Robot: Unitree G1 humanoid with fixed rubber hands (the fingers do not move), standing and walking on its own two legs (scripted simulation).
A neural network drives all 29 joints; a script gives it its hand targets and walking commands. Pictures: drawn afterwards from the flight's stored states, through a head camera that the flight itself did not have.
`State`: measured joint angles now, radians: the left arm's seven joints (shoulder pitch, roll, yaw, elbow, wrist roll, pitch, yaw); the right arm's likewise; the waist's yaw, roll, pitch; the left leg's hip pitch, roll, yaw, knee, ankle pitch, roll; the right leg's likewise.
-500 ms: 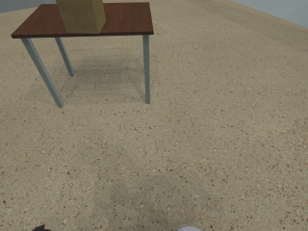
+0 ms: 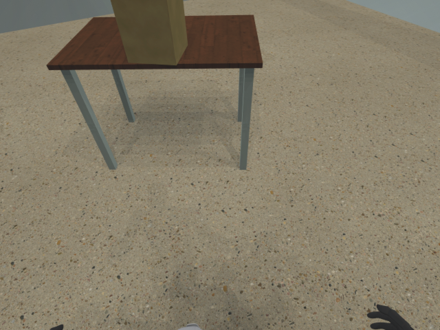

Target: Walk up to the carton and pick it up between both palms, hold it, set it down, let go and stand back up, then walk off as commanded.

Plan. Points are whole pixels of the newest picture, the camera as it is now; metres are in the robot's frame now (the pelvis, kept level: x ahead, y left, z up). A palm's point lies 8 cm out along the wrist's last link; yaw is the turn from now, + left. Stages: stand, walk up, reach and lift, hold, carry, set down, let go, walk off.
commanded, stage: walk up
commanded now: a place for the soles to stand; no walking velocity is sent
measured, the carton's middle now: (153, 23) +1.21 +0.27 +0.08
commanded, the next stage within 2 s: none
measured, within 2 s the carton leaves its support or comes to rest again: neither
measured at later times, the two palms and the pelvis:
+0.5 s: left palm (75, 266) +0.28 +0.32 -0.05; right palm (397, 314) +0.18 -0.31 -0.10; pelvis +0.14 +0.00 +0.01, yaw -3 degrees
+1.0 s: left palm (55, 208) +0.42 +0.42 -0.06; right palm (333, 249) +0.31 -0.22 -0.08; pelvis +0.28 +0.09 +0.01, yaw -4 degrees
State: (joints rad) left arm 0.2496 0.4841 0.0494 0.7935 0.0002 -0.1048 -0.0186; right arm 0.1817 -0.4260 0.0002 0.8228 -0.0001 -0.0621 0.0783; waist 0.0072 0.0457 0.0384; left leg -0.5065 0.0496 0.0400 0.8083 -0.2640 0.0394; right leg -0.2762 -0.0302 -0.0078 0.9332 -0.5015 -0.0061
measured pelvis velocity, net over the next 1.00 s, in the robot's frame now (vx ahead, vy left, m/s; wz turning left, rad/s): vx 0.28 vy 0.09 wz -0.07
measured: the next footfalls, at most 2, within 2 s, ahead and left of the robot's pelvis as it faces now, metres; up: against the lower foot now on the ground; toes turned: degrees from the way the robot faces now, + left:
right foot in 0.38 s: +0.23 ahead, -0.12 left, +0.00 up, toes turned -4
left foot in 0.72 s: +0.36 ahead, +0.17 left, +0.00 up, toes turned +1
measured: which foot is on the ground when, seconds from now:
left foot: down 0.00-0.40, up 0.42-0.70, down 0.72-1.00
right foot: up 0.00-0.36, down 0.38-0.76, up 0.78-1.00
